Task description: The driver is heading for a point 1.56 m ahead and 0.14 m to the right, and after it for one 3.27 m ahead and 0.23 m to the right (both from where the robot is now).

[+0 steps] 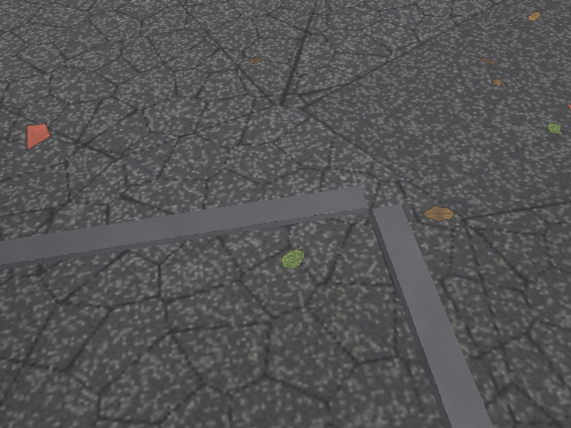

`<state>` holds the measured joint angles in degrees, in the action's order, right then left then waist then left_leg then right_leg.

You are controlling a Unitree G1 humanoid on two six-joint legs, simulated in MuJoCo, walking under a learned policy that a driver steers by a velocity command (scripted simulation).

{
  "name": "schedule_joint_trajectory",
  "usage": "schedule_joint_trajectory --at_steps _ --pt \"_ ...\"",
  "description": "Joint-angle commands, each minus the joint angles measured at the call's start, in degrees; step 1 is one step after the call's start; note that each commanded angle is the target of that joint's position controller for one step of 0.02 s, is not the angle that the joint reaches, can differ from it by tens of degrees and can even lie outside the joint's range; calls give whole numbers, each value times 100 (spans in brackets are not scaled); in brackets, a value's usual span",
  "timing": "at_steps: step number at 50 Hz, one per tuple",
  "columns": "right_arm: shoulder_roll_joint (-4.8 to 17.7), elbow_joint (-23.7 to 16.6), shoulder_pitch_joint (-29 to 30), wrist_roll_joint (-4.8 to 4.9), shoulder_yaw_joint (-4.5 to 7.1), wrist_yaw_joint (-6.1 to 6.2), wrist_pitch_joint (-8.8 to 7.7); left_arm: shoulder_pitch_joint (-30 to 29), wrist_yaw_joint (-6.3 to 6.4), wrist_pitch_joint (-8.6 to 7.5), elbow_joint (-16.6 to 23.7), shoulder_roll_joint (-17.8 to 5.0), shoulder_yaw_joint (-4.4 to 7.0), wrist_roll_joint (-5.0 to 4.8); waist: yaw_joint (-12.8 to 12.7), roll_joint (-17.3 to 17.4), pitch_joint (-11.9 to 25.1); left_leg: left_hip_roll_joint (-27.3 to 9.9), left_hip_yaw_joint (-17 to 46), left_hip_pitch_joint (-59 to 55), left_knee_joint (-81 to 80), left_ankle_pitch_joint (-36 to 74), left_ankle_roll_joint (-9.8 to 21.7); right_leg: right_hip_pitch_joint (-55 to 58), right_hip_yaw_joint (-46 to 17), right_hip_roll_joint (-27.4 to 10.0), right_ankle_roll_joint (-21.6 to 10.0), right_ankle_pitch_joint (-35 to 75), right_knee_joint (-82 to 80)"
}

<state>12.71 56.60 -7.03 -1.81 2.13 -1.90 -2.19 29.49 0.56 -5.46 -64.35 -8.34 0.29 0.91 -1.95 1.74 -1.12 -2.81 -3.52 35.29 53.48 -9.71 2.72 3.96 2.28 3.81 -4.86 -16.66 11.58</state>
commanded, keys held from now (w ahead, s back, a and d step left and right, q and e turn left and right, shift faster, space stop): w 1.00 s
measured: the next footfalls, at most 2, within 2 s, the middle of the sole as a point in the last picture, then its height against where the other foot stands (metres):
left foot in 0.18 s outside the picture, level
right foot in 0.72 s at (357, 387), level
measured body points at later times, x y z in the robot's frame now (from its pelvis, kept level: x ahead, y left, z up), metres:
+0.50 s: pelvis +0.29 +0.03 +0.00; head +0.31 +0.03 +0.45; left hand +0.41 +0.26 -0.13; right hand +0.22 -0.21 -0.14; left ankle +0.23 +0.07 -0.74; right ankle +0.41 -0.13 -0.68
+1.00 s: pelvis +0.57 -0.03 +0.00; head +0.59 -0.03 +0.45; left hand +0.53 +0.22 -0.14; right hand +0.67 -0.27 -0.14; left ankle +0.65 +0.13 -0.67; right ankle +0.55 -0.08 -0.74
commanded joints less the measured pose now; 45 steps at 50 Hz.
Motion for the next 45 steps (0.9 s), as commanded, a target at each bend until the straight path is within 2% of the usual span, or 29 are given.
schedule_joint_trajectory --at_steps 1,3,5,7,8,9,10,11,12,13,15,16,18,20,22,25,30,33,34,35,36,37,38,39,40,41,42,43,45 --pt "0 -607 978 54 -85 -11 -35 351 50 -58 89 -663 52 0 -56 -715 -758 231 -405 247 -1067 382 -20 -435 -556 -1250 -409 3597 -317" --pt "39 -719 1135 86 -103 10 -33 387 70 -72 57 -766 61 8 -48 -802 -750 365 -530 -241 -1647 488 117 -402 -489 -1340 -402 4148 -284" --pt "223 -703 812 91 -42 78 -52 238 82 -100 64 -884 84 5 190 -826 -520 552 -543 -886 -1903 423 352 -180 -385 -1456 -339 5501 193" --pt "491 -357 -376 100 100 161 -121 36 101 -83 104 -1017 129 14 714 -831 131 771 -432 -2012 -2101 234 585 51 -308 -1481 -265 6433 1560" --pt "595 -76 -1239 75 183 208 -164 -108 90 -53 141 -1067 147 -18 1106 -743 531 681 -325 -3038 -2542 457 700 -286 -210 -1369 -213 5900 2647" --pt "988 89 -2044 -63 311 266 -186 -63 49 -46 265 -879 98 -38 1316 -301 1053 -347 799 -4261 -2679 -493 933 -1296 -72 -1109 -188 4004 4221" --pt "1412 44 -2111 -183 396 232 -171 663 -24 -9 341 -118 -4 -132 734 903 1572 -2093 3795 -5511 -3121 -669 1796 -3272 31 -27 -5 -1244 6514" --pt "1193 43 -1744 94 397 159 -117 262 -24 32 350 -761 161 -46 811 210 1380 -1939 4526 -5048 -3901 -1816 1920 -3899 -589 -99 -122 -1033 7005" --pt "836 -85 -1039 156 295 151 -134 -389 -41 18 601 -861 205 -3 545 114 354 -1767 3558 -4114 -4148 -2095 1680 -4194 -572 -466 -170 -406 6769" --pt "484 -125 -725 140 209 124 -198 -707 -61 -12 680 -819 215 21 422 -158 -84 -1511 2942 -3323 -4373 -1403 1491 -3974 -553 -645 -173 -47 6425" --pt "134 30 -790 97 85 167 -312 -603 -107 105 640 -596 214 110 50 -173 -247 -1056 1959 -2484 -4500 -148 1161 -3300 -551 -862 -56 103 5887" --pt "108 112 -943 94 61 184 -363 -525 -138 171 619 -455 201 121 -26 -120 -219 -967 1679 -2375 -4527 242 1108 -3152 -512 -886 4 99 5697" --pt "272 227 -1251 106 74 203 -438 -722 -175 263 721 -428 214 138 -80 -41 -277 -846 1309 -2351 -4586 818 1088 -3327 -356 -932 105 210 5382" --pt "410 263 -1468 111 85 205 -446 -1282 -203 321 940 -511 231 146 -11 14 -413 -758 1079 -2452 -4729 939 1045 -3777 -208 -1022 204 614 4961" --pt "395 283 -1696 122 58 200 -429 -1887 -222 330 1159 -559 232 116 133 30 -511 -655 898 -2648 -4769 1324 953 -4106 -69 -1048 288 1059 4376" --pt "359 330 -2018 129 20 206 -421 -2604 -241 304 1409 -475 179 49 338 95 -516 -524 629 -2923 -4682 2034 766 -4024 155 -902 346 1583 3328" --pt "412 483 -2494 65 7 277 -390 -3326 -221 255 1685 -515 151 22 567 211 -514 -754 580 -3958 -4377 2854 782 -4048 326 -646 174 1594 2384" --pt "528 482 -2306 21 37 326 -375 -3040 -177 181 1684 -651 213 27 288 283 -356 -912 477 -4330 -3728 4337 744 -3437 384 -390 -104 941 2023" --pt "593 477 -2229 13 57 336 -369 -2557 -136 150 1542 -748 269 32 75 336 -109 -905 433 -4358 -3183 5030 684 -2857 422 -212 -215 720 1918" --pt "630 464 -2127 29 67 326 -346 -1715 -89 104 1262 -856 344 46 -281 260 303 -781 321 -4228 -2258 5135 600 -1931 474 -66 -348 862 1560" --pt "576 380 -2031 85 44 312 -351 -742 -29 50 982 -1103 451 152 -672 138 823 -605 209 -3304 -1023 4017 512 -472 0 -538 -555 973 1451" --pt "32 172 -2499 321 -75 233 -355 32 15 48 899 -1769 634 309 -608 -971 1741 158 -176 -1298 1266 1100 229 1453 -2476 -2334 -1268 521 1361" --pt "327 247 -2545 258 43 228 -341 -177 -73 145 884 -1653 634 127 -489 -943 1974 738 398 -345 2383 -1956 253 1529 -4169 -2818 -1606 440 577" --pt "471 91 -1999 152 110 236 -314 -878 -101 165 966 -1425 571 -8 -202 -538 953 309 684 96 2477 -1469 311 657 -3300 -2548 -1394 -23 410" --pt "403 -26 -1617 111 99 207 -345 -1339 -125 134 1050 -1034 470 -25 -82 -312 331 97 667 85 2156 -1029 310 -198 -2644 -2331 -1216 122 135" --pt "295 -39 -1488 88 108 189 -321 -1514 -123 91 1030 -791 400 -3 101 -256 -30 -82 643 -130 1786 -801 304 -802 -2105 -2047 -982 452 -69" --pt "213 -46 -1537 -3 107 164 -245 -1500 -96 52 935 -603 336 -16 277 -353 -169 -190 630 -427 1488 -688 243 -1241 -1683 -1804 -799 782 -193" --pt "76 7 -1666 -40 89 124 -167 -1394 -79 10 857 -541 307 -8 368 -413 -154 -216 587 -645 1332 -626 185 -1426 -1412 -1679 -727 1020 -258" --pt "31 -56 -1559 -60 98 70 -77 -1060 -63 -77 714 -695 328 -20 430 -422 -168 -239 450 -563 1128 -464 87 -1464 -1108 -1569 -750 1633 -327"
Keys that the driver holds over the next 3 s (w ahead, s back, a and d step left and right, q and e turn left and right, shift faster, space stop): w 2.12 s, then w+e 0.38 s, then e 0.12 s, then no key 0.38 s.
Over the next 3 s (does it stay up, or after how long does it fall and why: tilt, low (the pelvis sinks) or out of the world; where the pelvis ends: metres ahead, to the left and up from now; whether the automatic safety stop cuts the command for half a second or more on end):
stays up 1.52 -0.02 -0.01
